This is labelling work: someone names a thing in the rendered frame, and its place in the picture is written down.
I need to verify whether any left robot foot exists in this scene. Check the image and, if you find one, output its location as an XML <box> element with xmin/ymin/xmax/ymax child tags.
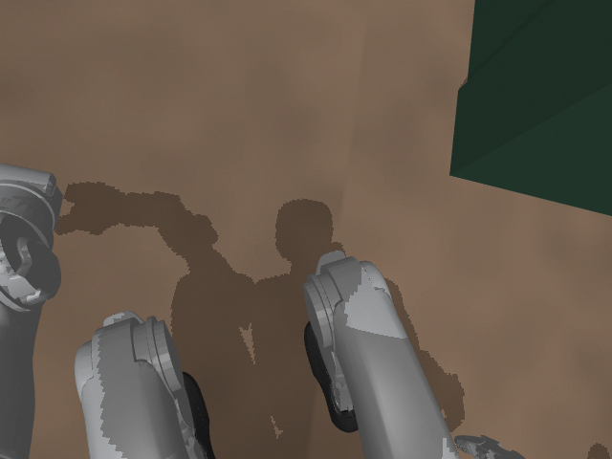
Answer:
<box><xmin>183</xmin><ymin>372</ymin><xmax>215</xmax><ymax>459</ymax></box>

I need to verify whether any sofa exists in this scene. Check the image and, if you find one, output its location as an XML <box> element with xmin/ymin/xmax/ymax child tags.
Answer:
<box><xmin>449</xmin><ymin>0</ymin><xmax>612</xmax><ymax>216</ymax></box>

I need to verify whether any right robot foot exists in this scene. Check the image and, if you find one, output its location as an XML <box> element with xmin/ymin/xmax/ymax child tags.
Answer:
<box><xmin>304</xmin><ymin>321</ymin><xmax>359</xmax><ymax>433</ymax></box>

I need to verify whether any left robot arm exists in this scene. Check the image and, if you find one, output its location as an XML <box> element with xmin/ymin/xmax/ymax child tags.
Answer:
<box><xmin>0</xmin><ymin>164</ymin><xmax>63</xmax><ymax>459</ymax></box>

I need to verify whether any right robot hand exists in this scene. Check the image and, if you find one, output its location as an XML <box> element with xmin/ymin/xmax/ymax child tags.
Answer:
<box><xmin>454</xmin><ymin>435</ymin><xmax>526</xmax><ymax>459</ymax></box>

